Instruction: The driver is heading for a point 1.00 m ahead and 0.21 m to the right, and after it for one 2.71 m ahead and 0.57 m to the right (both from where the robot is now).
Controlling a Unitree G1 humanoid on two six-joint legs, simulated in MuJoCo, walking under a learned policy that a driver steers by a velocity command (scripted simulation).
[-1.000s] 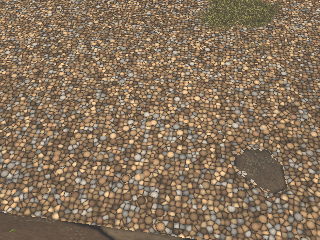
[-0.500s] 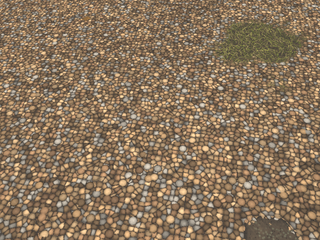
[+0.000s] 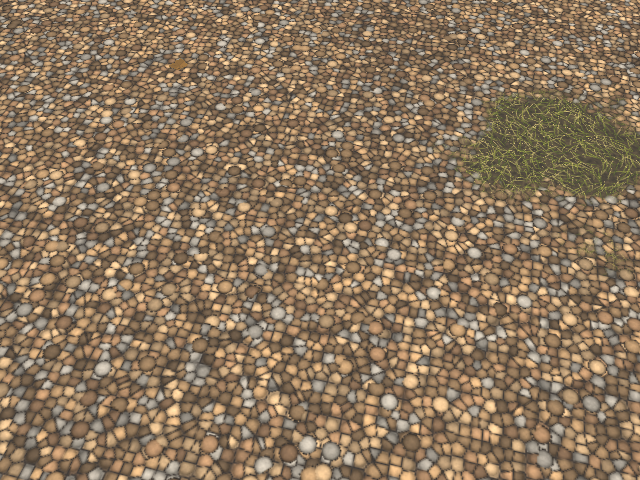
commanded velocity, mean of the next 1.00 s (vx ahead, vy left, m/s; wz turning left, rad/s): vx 0.32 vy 0.00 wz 0.00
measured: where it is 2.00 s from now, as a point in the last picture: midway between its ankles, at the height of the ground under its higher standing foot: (346, 473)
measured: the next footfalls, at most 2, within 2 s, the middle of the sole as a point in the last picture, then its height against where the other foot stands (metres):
right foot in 0.42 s outside the picture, level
left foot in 0.86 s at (295, 464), level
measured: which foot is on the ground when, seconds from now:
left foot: down 0.00-0.44, up 0.46-0.84, down 0.86-1.00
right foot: up 0.00-0.40, down 0.42-1.00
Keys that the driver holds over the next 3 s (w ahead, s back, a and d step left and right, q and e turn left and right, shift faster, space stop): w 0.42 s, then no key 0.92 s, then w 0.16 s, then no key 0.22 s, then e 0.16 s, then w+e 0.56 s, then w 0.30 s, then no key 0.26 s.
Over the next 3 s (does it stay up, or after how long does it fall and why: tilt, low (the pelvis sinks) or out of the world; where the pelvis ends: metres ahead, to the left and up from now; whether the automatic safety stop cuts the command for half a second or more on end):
stays up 0.94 -0.19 0.00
